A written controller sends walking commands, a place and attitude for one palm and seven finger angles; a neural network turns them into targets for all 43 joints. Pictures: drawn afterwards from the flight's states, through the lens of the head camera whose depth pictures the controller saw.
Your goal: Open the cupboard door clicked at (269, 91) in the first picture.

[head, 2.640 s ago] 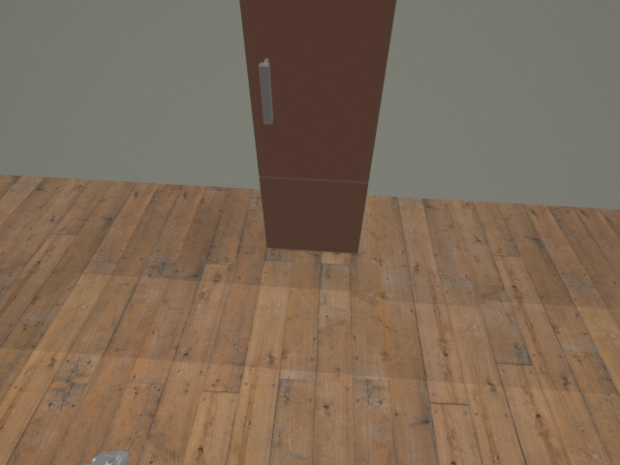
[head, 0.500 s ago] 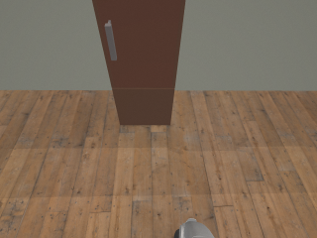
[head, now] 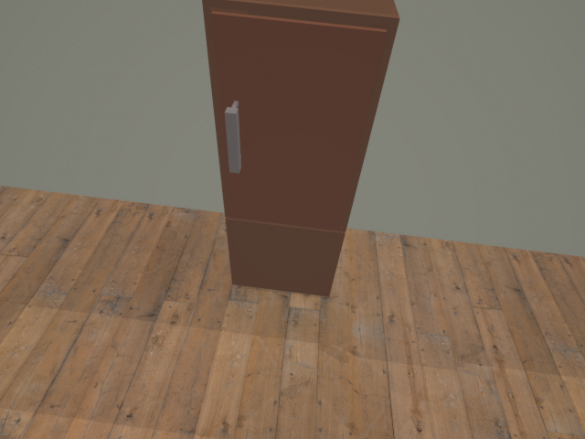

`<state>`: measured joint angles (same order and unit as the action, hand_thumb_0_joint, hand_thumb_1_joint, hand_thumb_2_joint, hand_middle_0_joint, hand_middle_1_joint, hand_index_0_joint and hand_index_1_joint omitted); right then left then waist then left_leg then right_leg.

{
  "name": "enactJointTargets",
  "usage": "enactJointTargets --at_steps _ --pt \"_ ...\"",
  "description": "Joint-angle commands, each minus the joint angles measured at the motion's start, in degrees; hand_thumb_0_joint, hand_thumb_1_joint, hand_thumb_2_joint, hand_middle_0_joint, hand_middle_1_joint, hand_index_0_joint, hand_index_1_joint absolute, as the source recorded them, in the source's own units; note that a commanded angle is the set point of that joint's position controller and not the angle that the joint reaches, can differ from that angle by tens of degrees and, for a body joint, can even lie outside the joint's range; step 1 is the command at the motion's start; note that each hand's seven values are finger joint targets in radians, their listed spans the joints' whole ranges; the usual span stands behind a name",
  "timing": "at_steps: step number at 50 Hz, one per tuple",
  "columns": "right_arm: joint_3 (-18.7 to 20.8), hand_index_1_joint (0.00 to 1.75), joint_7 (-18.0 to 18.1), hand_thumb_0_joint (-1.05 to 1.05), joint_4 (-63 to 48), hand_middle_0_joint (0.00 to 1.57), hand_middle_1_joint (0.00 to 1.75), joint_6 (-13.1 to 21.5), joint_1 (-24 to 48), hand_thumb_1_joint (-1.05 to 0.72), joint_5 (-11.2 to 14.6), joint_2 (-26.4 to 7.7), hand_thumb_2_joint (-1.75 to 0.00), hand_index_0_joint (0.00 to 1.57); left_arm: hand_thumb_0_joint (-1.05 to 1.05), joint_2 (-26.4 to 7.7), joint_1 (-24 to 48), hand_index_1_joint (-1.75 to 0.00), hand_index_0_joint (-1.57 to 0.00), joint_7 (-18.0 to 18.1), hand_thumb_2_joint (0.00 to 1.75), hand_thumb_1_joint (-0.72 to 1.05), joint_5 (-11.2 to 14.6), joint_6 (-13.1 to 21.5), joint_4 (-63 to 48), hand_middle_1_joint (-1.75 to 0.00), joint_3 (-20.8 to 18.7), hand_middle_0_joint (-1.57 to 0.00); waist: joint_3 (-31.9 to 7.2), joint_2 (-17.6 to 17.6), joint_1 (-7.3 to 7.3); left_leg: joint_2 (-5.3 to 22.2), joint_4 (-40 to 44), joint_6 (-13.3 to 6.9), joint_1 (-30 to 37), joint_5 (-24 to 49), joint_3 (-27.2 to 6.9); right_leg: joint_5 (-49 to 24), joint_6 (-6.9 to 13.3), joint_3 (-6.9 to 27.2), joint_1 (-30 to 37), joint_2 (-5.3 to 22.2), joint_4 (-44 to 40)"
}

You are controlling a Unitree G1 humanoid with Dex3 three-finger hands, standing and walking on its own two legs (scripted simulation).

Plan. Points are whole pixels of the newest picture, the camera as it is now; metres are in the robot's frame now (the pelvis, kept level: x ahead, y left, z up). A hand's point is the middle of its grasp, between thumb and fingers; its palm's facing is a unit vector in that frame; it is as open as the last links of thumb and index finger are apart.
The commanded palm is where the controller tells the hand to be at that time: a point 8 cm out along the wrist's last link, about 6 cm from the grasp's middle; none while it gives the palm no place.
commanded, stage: take the last steps up to it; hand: left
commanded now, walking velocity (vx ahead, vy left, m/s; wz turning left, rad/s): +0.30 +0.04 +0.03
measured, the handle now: (235, 137) +0.79 +0.21 -0.03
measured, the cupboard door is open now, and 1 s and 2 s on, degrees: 0 0 0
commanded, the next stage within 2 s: come to a stop and stand still in 0.46 s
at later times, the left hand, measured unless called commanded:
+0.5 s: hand (183, 385) +0.24 +0.20 -0.17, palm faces +0.00 -0.98 -0.19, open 7.4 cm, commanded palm none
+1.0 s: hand (178, 365) +0.28 +0.23 -0.18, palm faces +0.08 -0.97 -0.23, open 7.3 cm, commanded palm none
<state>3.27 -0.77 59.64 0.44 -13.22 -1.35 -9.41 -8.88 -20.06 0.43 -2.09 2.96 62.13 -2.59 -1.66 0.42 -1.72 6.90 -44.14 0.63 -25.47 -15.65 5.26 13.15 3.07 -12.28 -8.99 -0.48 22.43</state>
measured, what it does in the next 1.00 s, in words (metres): walks ahead: left foot, then right foot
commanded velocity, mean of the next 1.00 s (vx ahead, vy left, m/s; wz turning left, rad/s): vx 0.03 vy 0.03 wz -0.01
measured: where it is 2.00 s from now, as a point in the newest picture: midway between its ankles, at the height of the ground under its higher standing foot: outside the picture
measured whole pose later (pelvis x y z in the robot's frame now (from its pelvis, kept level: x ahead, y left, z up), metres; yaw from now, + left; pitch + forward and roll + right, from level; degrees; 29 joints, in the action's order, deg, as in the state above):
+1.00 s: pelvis +0.21 +0.03 -0.01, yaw +1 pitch -1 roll +0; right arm 3.7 0.8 56.6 -2.2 -7.5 -0.5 -11.2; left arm -10.7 -9.9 2.1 -2.4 -2.1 56.7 -3.6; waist 4.4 0.6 -1.6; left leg 2.2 -45.6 2.3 -20.3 -22.6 1.7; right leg 8.6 1.0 -8.4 -20.3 4.3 30.1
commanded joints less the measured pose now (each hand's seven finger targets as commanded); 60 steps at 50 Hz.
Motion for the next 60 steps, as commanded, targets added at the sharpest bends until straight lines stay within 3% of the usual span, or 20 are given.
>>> enactJointTargets --at_steps 1,3,4,5,6,10,12,23,26,27,28,29,30,35,42,49,50,52,54,60 --pt "0.0 0.30 -0.5 0.00 -3.2 0.20 0.30 1.9 -0.5 -0.90 0.0 -1.2 -0.90 0.20 0.00 -8.7 -4.7 -0.30 -0.20 0.2 0.90 0.90 0.3 0.8 -0.6 -0.30 -1.7 -0.20 6.5 2.4 0.03 -1.3 9.3 -0.7 3.1 -1.9 1.8 7.4 6.6 15.3 -1.8 18.6 -10.8" --pt "0.0 0.30 -0.1 0.00 -1.3 0.20 0.30 2.5 -5.4 -0.90 0.1 -2.2 -0.90 0.20 0.00 -7.6 -3.9 -0.30 -0.20 0.0 0.90 0.90 0.7 0.3 -0.4 -0.30 -1.6 -0.20 5.0 -0.9 2.49 -3.0 16.7 -1.2 15.6 0.5 3.3 6.8 4.1 10.6 -7.5 14.5 -3.5" --pt "0.6 0.30 0.5 0.00 0.4 0.20 0.30 2.9 -11.2 -0.90 -0.1 -5.3 -0.90 0.20 0.00 -5.7 -3.6 -0.30 -0.20 -0.3 0.90 0.90 0.9 0.2 -0.9 -0.30 -1.2 -0.20 3.2 -8.0 5.09 1.4 21.4 -3.2 24.8 -2.9 -4.0 6.4 1.6 6.6 -13.9 10.4 7.2" --pt "1.9 0.30 1.1 0.00 1.7 0.20 0.30 3.1 -17.5 -0.90 -0.7 -10.6 -0.90 0.20 0.00 -2.4 -2.3 -0.30 -0.20 -0.7 0.90 0.90 1.2 0.3 -2.5 -0.30 -0.5 -0.20 2.0 -21.2 7.10 14.2 29.2 -8.4 31.6 -5.8 -21.7 13.4 -1.6 0.3 -24.9 3.7 24.1" --pt "1.8 0.30 1.6 0.00 2.5 0.20 0.30 2.6 -20.5 -0.90 -0.4 -11.2 -0.90 0.20 0.00 -3.5 1.9 -0.30 -0.20 -0.6 0.90 0.90 0.5 0.6 -4.7 -0.30 -0.5 -0.20 3.5 -17.0 8.00 18.3 32.1 -12.3 32.5 -0.9 -27.1 19.4 -1.5 4.7 -31.4 2.6 35.7" --pt "-0.2 0.30 2.6 0.00 1.0 0.20 0.30 4.1 -11.3 -0.90 0.1 -4.5 -0.90 0.20 0.00 -2.5 1.5 -0.30 -0.20 -1.1 0.90 0.90 0.2 -0.1 -1.9 -0.30 -1.0 -0.20 6.4 -3.2 3.35 12.3 31.8 -9.8 23.6 17.1 -12.0 5.7 -2.3 10.1 -29.3 7.8 44.2" --pt "-0.4 0.30 2.8 0.00 1.4 0.20 0.30 4.6 -11.1 -0.90 0.3 -4.7 -0.90 0.20 0.00 -1.1 -0.6 -0.30 -0.20 -1.1 0.90 0.90 0.3 -0.9 -1.3 -0.30 -0.8 -0.20 4.8 -3.1 1.94 10.1 31.5 -9.6 23.7 23.9 -7.1 3.1 -3.2 9.6 -27.4 7.4 43.1" --pt "-0.2 0.30 2.8 0.00 5.8 0.20 0.30 3.7 -15.4 -0.90 -0.2 -4.3 -0.90 0.20 0.00 -1.4 10.7 -0.30 -0.20 -1.1 0.90 0.90 0.8 -1.5 -5.7 -0.30 -0.7 -0.20 10.3 -7.9 3.44 8.7 28.9 -9.5 22.4 28.6 -2.1 -0.2 -2.0 5.5 -20.5 5.5 17.1" --pt "-0.1 0.30 2.8 0.00 6.1 0.20 0.30 3.4 -13.9 -0.90 0.0 -5.0 -0.90 0.20 0.00 -3.1 2.4 -0.30 -0.20 -0.9 0.90 0.90 0.5 -0.8 -3.5 -0.30 -1.4 -0.20 5.9 -4.6 -1.06 7.1 17.8 -7.4 19.6 31.1 -0.2 -4.0 -0.6 3.9 -5.2 2.5 9.6" --pt "-0.1 0.30 2.5 0.00 5.9 0.20 0.30 3.5 -13.8 -0.90 0.5 -4.6 -0.90 0.20 0.00 -5.6 -3.9 -0.30 -0.20 -0.7 0.90 0.90 0.2 -0.1 -1.4 -0.30 -2.0 -0.20 2.3 -0.8 -3.83 4.3 8.5 -5.6 14.7 27.0 1.6 -8.0 0.2 5.9 5.2 3.8 7.4" --pt "-0.5 0.30 2.0 0.00 4.9 0.20 0.30 3.5 -16.0 -0.90 1.0 -1.6 -0.90 0.20 0.00 -10.9 -9.3 -0.30 -0.20 0.1 0.90 0.90 -0.1 0.7 -0.3 -0.30 -3.3 -0.20 -4.1 11.3 -4.94 -1.7 -6.8 -3.0 3.0 7.4 4.7 -16.4 4.2 21.7 17.3 16.7 5.0" --pt "-0.7 0.30 2.3 0.00 3.9 0.20 0.30 3.1 -17.2 -0.90 1.4 -1.2 -0.90 0.20 0.00 -14.0 -11.9 -0.30 -0.20 0.4 0.90 0.90 1.1 0.5 0.0 -0.30 -3.5 -0.20 -7.7 15.4 -3.67 -6.5 -21.3 -1.5 -0.3 -18.6 1.6 -31.6 9.9 34.5 17.5 27.1 -1.7" --pt "-0.5 0.30 2.9 0.00 4.2 0.20 0.30 2.3 -15.9 -0.90 1.4 -1.4 -0.90 0.20 0.00 -12.0 -6.6 -0.30 -0.20 0.9 0.90 0.90 1.6 0.1 -1.2 -0.30 -2.6 -0.20 -4.9 7.3 -2.17 -3.9 -23.5 -1.4 1.4 -17.9 -4.6 -36.6 10.9 29.5 11.1 26.2 -2.3" --pt "-0.5 0.30 2.7 0.00 4.6 0.20 0.30 -2.3 -12.1 -0.90 1.3 0.9 -0.90 0.20 0.00 -7.5 7.5 -0.30 -0.20 2.4 0.90 0.90 0.9 -1.6 -5.4 -0.30 -1.2 -0.20 3.2 3.4 2.61 -2.3 -17.8 0.7 5.6 -11.0 -5.4 -36.0 7.0 14.9 -9.3 20.0 -3.5" --pt "1.2 0.30 1.7 0.00 -0.7 0.20 0.30 -4.2 -5.2 -0.90 0.4 -2.4 -0.90 0.20 0.00 -10.6 8.5 -0.30 -0.20 2.6 0.90 0.90 0.5 -3.2 -7.4 -0.30 -2.8 -0.20 0.3 6.6 1.62 -4.3 -16.5 2.7 1.9 -8.3 -5.2 -28.1 8.0 15.5 -7.3 20.6 -3.8" --pt "0.6 0.30 1.5 0.00 -2.7 0.20 0.30 -1.8 -5.2 -0.90 0.7 -2.6 -0.90 0.20 0.00 -11.2 9.1 -0.30 -0.20 1.9 0.90 0.90 0.0 -4.3 -8.3 -0.30 -2.8 -0.20 -1.8 9.0 2.53 -5.5 8.7 1.0 13.6 -3.0 -1.9 -4.0 4.5 15.5 -8.9 15.9 -1.9" --pt "0.4 0.30 1.5 0.00 -1.9 0.20 0.30 -1.3 -7.2 -0.90 0.8 -2.9 -0.90 0.20 0.00 -10.3 8.8 -0.30 -0.20 1.8 0.90 0.90 0.4 -4.6 -8.1 -0.30 -2.4 -0.20 -2.1 6.4 3.55 -5.5 17.3 0.7 19.1 2.0 -2.0 2.0 2.2 14.3 -11.7 13.6 0.9" --pt "1.3 0.30 1.9 0.00 -4.0 0.20 0.30 -0.2 -4.7 -0.90 0.0 -10.5 -0.90 0.20 0.00 -4.1 5.6 -0.30 -0.20 1.3 0.90 0.90 1.5 -5.1 -8.7 -0.30 -0.8 -0.20 2.2 -19.3 2.76 12.3 33.6 -4.0 12.8 -3.2 -24.8 15.2 -4.2 7.5 -19.4 3.1 16.1" --pt "0.4 0.30 2.9 0.00 -5.7 0.20 0.30 -0.2 2.5 -0.90 -0.6 -10.2 -0.90 0.20 0.00 -5.9 7.3 -0.30 -0.20 0.9 0.90 0.90 0.8 -5.4 -7.6 -0.30 -1.3 -0.20 7.2 -13.5 1.68 13.2 37.6 -7.6 2.5 -6.6 -24.5 12.5 -4.2 14.4 -15.0 3.9 25.1" --pt "0.1 0.30 4.3 0.00 -3.0 0.20 0.30 0.7 -1.1 -0.90 0.1 -8.1 -0.90 0.20 0.00 -6.5 1.5 -0.30 -0.20 -0.2 0.90 0.90 0.6 -5.2 -2.9 -0.30 -1.8 -0.20 2.9 -6.7 1.51 7.9 31.8 -6.0 19.3 12.4 -13.0 4.0 -6.0 15.7 -20.7 2.1 33.9"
